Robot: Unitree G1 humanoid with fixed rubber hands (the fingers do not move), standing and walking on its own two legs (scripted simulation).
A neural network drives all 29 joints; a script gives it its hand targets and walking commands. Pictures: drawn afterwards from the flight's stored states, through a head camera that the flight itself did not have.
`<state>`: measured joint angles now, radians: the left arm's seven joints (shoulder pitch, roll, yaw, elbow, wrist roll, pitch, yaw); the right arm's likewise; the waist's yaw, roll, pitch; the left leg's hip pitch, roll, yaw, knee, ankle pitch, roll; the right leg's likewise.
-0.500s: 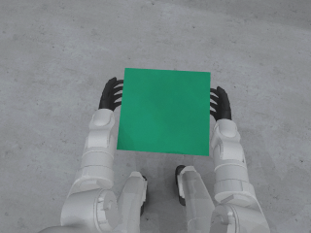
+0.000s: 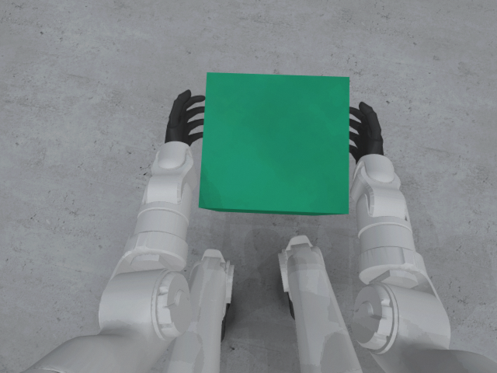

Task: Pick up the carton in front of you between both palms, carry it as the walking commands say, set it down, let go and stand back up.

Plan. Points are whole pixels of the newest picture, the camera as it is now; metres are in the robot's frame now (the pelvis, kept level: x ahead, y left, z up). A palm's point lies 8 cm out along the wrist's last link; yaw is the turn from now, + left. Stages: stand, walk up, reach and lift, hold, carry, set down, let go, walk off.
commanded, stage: set down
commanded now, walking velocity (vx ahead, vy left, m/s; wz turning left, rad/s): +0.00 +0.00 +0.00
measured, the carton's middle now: (271, 158) +0.43 -0.06 -0.17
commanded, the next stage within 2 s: none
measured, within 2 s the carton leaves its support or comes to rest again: rests again in 1.40 s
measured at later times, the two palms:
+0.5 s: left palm (208, 149) +0.48 +0.07 -0.24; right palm (349, 161) +0.43 -0.23 -0.25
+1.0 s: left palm (213, 154) +0.49 +0.07 -0.32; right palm (340, 163) +0.44 -0.23 -0.32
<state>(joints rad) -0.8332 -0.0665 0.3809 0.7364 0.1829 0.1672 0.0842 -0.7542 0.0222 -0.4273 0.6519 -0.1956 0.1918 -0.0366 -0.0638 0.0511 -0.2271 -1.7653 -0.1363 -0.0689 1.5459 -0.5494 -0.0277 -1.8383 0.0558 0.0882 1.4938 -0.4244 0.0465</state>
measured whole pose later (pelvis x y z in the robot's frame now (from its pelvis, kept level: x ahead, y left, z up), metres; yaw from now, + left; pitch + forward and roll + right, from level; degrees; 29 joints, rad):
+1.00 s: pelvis -0.03 +0.00 -0.17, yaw +2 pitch +43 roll +0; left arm -1.29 0.10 0.24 0.99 0.05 0.16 0.20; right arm -1.18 -0.19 -0.42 0.91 -0.07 0.18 -0.05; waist -0.12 0.07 0.11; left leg -2.27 -0.23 -0.06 2.13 -0.62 -0.08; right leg -2.32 0.06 0.07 2.07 -0.49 0.07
